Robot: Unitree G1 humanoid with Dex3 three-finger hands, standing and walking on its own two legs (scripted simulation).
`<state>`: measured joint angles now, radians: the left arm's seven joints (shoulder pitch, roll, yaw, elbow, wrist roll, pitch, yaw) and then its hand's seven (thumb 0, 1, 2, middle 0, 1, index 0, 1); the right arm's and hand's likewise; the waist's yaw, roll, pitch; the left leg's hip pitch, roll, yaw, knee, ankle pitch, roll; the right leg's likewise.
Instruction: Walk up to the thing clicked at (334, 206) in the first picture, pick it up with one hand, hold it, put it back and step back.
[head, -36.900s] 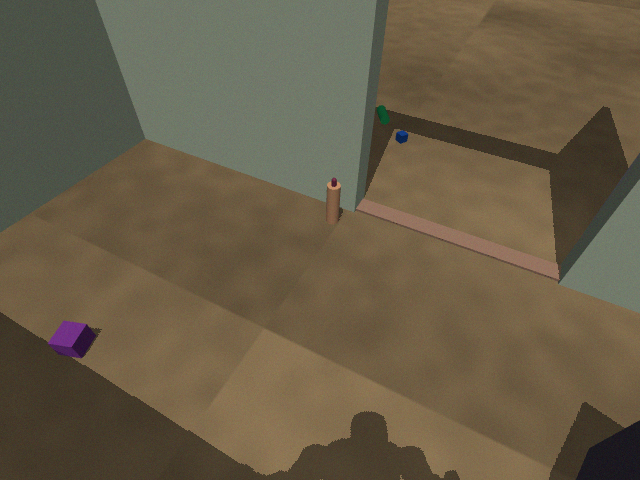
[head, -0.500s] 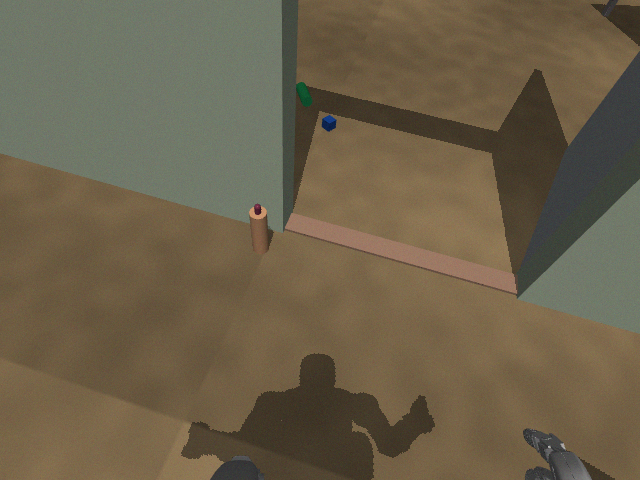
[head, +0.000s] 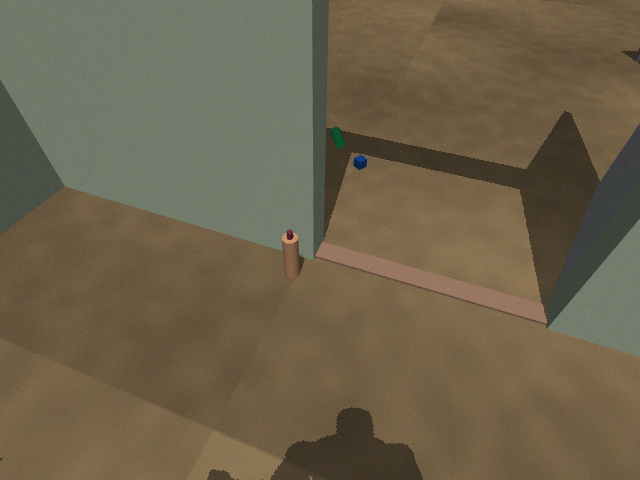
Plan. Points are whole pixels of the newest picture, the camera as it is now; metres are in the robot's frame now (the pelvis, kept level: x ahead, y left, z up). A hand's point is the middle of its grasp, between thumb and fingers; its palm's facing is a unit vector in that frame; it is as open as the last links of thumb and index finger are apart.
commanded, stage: step back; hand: left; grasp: from the side
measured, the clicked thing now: (291, 253) +1.04 +0.14 -0.64
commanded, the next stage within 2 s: stand in 0.68 s
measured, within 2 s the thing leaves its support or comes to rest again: neither
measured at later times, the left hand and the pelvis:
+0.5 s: hand out of the picture +0.13 +0.25 -0.14, palm faces +0.04 -0.92 -0.38, open 7.4 cm; pelvis +0.05 -0.01 -0.01, yaw +2 degrees
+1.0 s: hand out of the picture +0.14 +0.26 -0.14, palm faces +0.00 -0.95 -0.32, open 7.4 cm; pelvis +0.06 +0.01 +0.02, yaw +1 degrees
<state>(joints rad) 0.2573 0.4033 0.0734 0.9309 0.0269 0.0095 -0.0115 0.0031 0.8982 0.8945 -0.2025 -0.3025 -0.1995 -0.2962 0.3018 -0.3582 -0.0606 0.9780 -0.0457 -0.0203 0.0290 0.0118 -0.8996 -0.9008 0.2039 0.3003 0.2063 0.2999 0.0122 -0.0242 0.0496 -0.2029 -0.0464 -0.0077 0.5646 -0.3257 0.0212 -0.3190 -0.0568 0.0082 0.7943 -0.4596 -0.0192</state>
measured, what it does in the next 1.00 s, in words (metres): steps on the spot: right foot, then left foot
